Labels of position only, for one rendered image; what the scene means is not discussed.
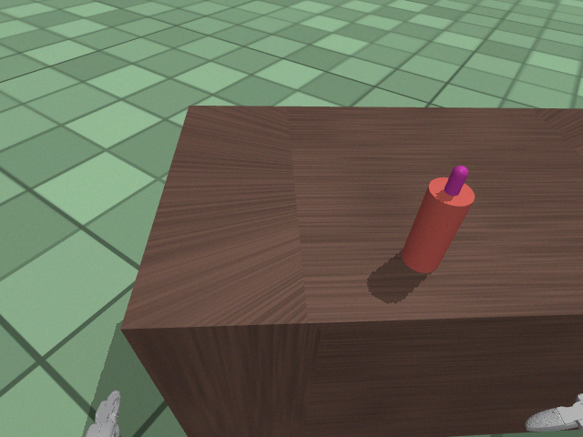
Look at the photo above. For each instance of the left robot hand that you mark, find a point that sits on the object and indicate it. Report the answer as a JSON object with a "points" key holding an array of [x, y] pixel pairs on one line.
{"points": [[106, 418]]}

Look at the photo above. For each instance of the bottle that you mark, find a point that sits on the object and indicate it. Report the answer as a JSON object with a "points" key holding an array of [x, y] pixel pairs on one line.
{"points": [[443, 209]]}

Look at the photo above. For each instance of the right robot hand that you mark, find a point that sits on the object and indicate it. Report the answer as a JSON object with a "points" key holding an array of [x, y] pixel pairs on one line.
{"points": [[557, 419]]}

